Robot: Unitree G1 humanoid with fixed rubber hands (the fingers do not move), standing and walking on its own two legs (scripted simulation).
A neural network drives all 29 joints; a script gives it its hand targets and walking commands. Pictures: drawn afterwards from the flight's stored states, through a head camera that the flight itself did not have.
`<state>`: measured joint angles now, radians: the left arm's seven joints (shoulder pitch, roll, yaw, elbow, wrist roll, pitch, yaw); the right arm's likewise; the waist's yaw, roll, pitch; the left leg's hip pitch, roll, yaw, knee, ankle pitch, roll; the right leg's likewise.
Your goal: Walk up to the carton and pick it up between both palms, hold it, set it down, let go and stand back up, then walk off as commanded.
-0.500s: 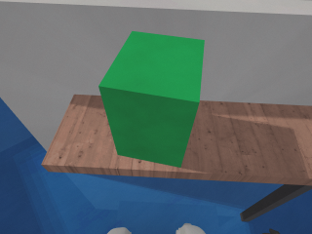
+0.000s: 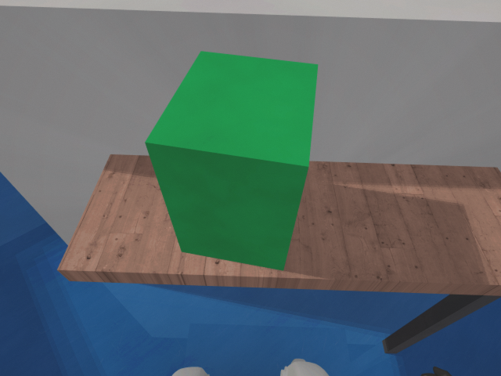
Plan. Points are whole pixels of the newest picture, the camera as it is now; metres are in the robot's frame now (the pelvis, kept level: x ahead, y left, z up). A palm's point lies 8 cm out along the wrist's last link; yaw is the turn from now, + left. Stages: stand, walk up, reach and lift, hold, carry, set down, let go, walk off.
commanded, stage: walk up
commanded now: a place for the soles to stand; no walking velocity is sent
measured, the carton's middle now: (244, 166) +0.42 +0.03 +0.11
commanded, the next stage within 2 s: reach and lift in 1.90 s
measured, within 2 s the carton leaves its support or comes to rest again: neither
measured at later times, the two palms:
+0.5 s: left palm out of the picture +0.05 +0.33 -0.09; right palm out of the picture +0.08 -0.28 -0.08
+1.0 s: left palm out of the picture +0.05 +0.34 -0.09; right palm out of the picture +0.09 -0.28 -0.08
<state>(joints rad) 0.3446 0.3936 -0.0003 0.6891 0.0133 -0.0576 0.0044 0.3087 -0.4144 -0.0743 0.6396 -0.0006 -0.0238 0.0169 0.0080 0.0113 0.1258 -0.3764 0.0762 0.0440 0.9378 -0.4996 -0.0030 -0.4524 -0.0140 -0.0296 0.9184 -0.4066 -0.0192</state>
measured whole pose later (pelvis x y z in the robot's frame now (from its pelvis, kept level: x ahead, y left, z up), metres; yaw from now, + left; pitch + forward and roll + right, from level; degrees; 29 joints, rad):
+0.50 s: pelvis -0.01 +0.03 +0.00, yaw +1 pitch -4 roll -1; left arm 0.34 0.39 0.00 0.69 0.01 -0.06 0.04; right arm 0.31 -0.40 -0.07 0.64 -0.01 0.01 0.02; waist 0.01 0.01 0.13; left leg -0.39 0.04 0.05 0.96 -0.49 0.03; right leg -0.45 -0.04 -0.02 0.92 -0.43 -0.01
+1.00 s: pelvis -0.01 +0.04 +0.00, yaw +0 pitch -3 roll -1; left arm 0.34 0.39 0.00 0.71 0.01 -0.07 0.05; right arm 0.30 -0.40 -0.07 0.64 -0.01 0.01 0.02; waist 0.01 0.02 0.12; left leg -0.41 0.04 0.05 0.96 -0.49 0.03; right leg -0.45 -0.05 -0.04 0.90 -0.40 0.01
